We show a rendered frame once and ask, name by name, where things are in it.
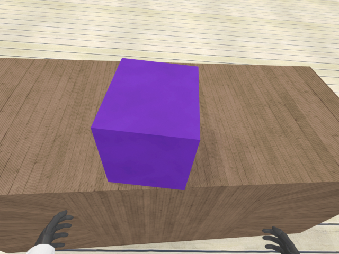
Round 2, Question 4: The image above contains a robot right hand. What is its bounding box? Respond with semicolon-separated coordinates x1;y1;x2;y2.
262;226;300;254

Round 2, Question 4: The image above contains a pedestal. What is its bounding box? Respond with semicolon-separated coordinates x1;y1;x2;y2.
0;58;339;253

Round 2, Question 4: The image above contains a carton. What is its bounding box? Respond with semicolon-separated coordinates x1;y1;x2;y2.
91;58;200;190

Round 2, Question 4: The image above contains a robot left hand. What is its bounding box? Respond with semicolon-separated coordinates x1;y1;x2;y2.
34;210;74;248

